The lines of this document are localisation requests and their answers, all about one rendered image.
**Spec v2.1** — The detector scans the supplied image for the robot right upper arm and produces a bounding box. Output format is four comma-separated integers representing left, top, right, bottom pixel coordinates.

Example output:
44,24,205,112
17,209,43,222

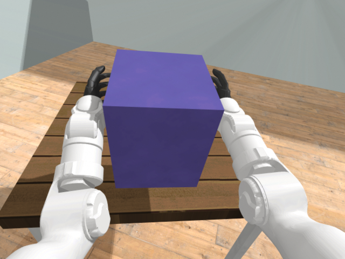
239,172,345,259

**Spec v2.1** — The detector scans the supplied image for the robot left upper arm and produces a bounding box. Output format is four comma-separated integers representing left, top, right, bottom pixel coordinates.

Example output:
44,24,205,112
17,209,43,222
6,188,111,259

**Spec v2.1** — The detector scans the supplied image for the robot left forearm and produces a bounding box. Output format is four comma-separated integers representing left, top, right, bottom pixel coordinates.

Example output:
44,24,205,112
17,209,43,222
40,95,106,234

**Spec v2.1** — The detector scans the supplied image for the robot right forearm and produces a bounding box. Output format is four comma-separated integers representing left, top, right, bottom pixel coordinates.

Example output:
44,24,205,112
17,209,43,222
218,98,308,208

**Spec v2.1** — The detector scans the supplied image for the table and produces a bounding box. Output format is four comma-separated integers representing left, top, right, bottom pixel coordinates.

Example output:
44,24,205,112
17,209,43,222
0,81,262,259

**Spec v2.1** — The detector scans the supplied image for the carton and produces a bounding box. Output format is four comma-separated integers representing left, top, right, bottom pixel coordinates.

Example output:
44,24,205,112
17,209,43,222
103,49,224,188

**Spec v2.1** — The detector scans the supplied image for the robot right hand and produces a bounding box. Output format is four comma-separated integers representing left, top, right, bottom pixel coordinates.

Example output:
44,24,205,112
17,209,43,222
211,69,231,99

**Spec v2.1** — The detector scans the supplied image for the robot left hand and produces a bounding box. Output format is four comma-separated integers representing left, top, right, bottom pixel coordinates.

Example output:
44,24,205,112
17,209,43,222
84,65,111,103

